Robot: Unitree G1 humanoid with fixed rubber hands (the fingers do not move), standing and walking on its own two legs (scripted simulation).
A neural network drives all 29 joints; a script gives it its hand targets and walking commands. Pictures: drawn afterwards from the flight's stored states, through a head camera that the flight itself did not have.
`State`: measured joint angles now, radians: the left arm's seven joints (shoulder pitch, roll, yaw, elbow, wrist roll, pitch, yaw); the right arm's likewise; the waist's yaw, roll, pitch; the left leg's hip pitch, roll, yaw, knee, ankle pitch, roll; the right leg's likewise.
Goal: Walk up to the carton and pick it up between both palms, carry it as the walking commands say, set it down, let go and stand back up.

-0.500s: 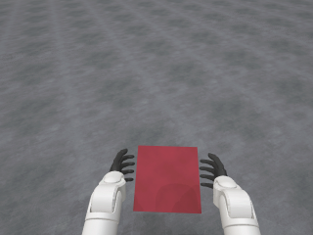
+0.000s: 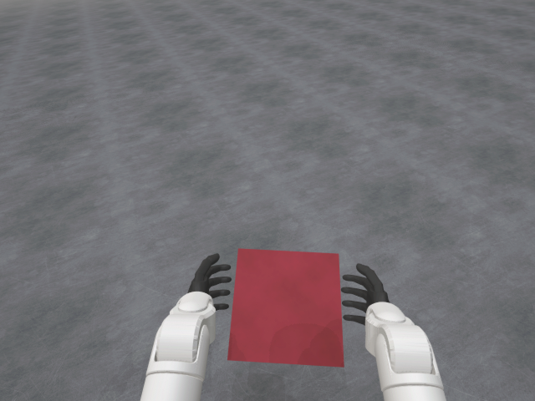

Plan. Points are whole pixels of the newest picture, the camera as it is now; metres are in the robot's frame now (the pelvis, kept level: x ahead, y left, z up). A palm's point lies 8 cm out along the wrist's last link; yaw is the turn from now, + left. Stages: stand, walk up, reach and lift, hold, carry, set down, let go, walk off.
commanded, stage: carry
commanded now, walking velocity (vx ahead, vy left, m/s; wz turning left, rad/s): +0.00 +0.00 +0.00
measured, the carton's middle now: (284, 310) +0.33 +0.00 -0.06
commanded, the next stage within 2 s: hold in 0.82 s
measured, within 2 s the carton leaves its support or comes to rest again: neither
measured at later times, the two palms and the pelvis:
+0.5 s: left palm (207, 305) +0.28 +0.12 +0.04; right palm (383, 316) +0.27 -0.15 +0.03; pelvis +0.00 -0.01 +0.00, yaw +0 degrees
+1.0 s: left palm (211, 300) +0.29 +0.11 +0.04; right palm (382, 320) +0.26 -0.15 +0.02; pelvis -0.02 +0.00 +0.00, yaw -3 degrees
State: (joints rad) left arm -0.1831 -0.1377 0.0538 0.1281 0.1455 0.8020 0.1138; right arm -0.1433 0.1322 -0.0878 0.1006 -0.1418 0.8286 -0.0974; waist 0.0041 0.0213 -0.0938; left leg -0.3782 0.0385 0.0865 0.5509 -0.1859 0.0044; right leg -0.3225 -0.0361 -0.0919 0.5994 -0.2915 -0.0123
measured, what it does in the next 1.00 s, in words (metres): stands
